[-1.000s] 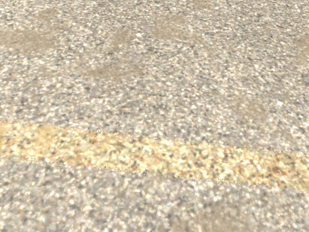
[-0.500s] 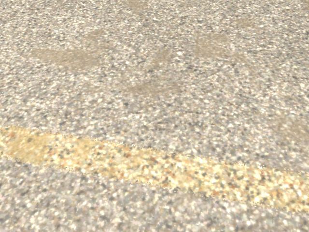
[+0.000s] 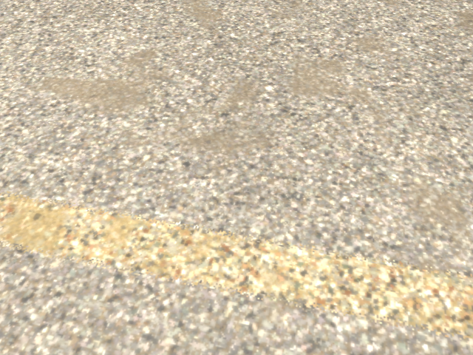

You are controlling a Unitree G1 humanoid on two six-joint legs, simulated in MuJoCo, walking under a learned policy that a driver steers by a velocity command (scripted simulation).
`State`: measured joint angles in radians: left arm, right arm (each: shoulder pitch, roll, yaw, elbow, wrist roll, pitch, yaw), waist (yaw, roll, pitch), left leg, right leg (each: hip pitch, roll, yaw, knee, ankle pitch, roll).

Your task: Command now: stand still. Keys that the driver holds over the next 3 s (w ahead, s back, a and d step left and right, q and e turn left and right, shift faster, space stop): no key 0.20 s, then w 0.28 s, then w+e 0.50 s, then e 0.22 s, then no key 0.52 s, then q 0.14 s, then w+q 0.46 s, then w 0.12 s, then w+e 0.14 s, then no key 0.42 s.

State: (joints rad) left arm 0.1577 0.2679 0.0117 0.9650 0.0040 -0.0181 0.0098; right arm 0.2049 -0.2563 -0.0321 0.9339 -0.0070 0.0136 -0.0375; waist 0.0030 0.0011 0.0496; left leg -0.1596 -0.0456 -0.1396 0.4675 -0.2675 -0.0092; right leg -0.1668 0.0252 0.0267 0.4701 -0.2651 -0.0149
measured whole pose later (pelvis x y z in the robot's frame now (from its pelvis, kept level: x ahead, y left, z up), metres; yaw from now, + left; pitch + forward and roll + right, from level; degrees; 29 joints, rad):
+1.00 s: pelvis +0.27 -0.01 -0.03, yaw -14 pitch +1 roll +0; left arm 0.02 0.26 0.04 0.75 -0.02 -0.06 -0.06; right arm 0.40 -0.25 -0.02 0.99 -0.01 -0.06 -0.03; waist -0.03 -0.01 0.06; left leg 0.00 0.04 0.12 0.86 -0.49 -0.01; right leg -0.52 0.06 -0.08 0.64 -0.15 -0.14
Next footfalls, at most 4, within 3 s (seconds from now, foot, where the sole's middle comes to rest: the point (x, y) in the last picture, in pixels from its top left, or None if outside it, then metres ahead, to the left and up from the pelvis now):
0.96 right None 0.40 -0.10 -0.78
1.42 left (242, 317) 0.62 0.02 -0.78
1.72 right None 0.44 -0.18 -0.78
2.56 right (315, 234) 0.92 -0.23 -0.78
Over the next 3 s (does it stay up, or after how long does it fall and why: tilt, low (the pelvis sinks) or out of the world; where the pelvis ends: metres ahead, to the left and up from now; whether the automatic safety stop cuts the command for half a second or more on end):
stays up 0.92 -0.13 0.00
